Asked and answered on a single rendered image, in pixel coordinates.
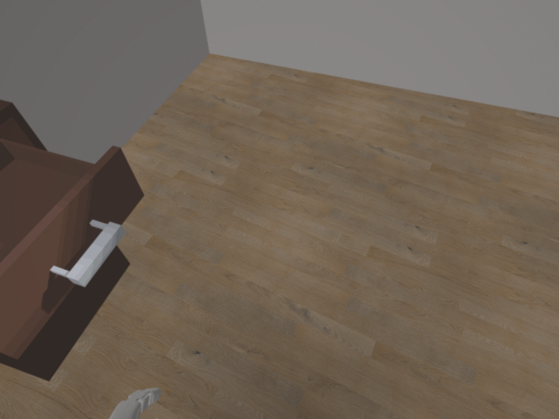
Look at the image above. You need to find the cabinet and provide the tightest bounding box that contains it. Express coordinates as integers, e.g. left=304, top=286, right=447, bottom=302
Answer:
left=0, top=100, right=130, bottom=381

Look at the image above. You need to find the left robot hand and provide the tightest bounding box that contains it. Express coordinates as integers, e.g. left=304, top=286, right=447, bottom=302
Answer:
left=109, top=388, right=161, bottom=419

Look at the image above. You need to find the drawer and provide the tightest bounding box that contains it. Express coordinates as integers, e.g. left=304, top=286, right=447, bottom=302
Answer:
left=0, top=139, right=144, bottom=360

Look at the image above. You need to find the handle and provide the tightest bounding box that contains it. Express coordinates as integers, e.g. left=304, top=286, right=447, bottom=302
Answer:
left=50, top=220, right=126, bottom=287

